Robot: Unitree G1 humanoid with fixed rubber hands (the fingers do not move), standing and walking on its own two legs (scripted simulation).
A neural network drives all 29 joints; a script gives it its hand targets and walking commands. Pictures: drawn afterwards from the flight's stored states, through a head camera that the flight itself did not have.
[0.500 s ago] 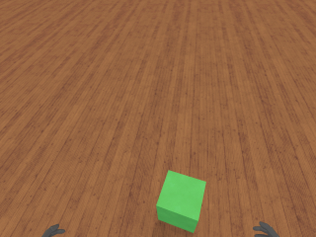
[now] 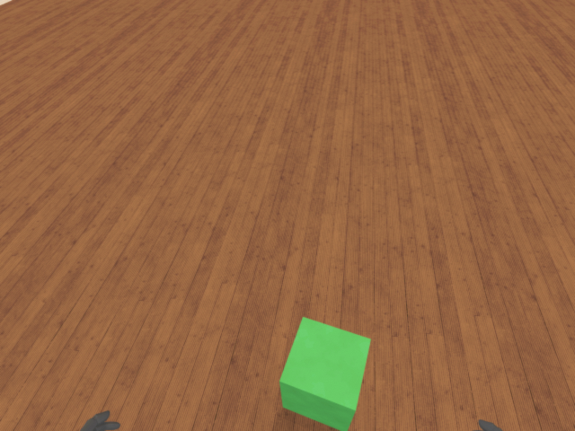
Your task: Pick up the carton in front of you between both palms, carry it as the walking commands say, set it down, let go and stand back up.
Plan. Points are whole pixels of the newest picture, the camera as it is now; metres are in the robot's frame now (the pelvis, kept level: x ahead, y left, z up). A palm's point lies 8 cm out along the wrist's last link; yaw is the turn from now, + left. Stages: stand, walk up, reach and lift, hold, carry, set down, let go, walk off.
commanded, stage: stand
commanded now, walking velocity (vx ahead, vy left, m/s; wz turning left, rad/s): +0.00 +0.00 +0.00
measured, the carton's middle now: (324, 374) +0.43 -0.08 -0.65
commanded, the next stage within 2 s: none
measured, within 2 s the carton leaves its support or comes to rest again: neither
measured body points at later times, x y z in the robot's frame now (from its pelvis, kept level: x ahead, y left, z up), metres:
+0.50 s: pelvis -0.02 +0.01 +0.01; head -0.02 -0.01 +0.46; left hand +0.08 +0.32 -0.10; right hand +0.08 -0.30 -0.12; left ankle -0.06 +0.15 -0.74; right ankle +0.00 -0.11 -0.74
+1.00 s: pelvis -0.02 +0.01 +0.01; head -0.02 -0.01 +0.46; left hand +0.08 +0.32 -0.10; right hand +0.07 -0.31 -0.12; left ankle -0.06 +0.15 -0.74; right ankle +0.00 -0.11 -0.74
